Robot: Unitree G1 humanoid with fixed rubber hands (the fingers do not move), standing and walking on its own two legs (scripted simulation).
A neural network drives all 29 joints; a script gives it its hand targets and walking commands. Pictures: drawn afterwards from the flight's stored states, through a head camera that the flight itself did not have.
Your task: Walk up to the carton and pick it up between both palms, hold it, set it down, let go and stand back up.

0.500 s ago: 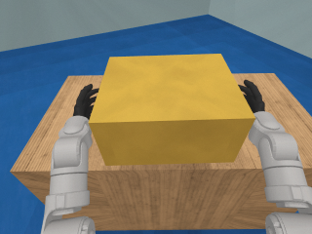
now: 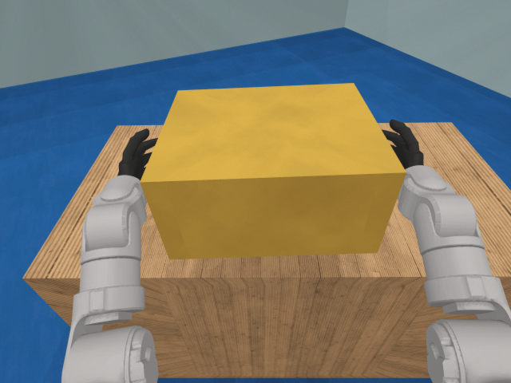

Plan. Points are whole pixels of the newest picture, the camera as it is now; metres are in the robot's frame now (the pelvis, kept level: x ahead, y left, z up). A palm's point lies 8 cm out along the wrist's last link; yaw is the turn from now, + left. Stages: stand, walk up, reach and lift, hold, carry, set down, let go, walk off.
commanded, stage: hold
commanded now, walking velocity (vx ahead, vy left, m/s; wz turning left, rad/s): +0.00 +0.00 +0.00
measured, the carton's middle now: (268, 164) +0.41 -0.01 +0.15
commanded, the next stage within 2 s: none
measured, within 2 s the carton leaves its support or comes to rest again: neither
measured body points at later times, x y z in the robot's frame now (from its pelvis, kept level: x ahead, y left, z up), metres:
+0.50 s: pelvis -0.01 +0.00 +0.00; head -0.05 +0.00 +0.45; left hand +0.38 +0.19 +0.17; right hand +0.37 -0.22 +0.18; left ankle +0.02 +0.12 -0.75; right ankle +0.03 -0.13 -0.75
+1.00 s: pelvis +0.00 +0.00 +0.00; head -0.04 +0.01 +0.45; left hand +0.38 +0.20 +0.16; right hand +0.37 -0.21 +0.17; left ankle +0.02 +0.12 -0.75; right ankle +0.03 -0.13 -0.75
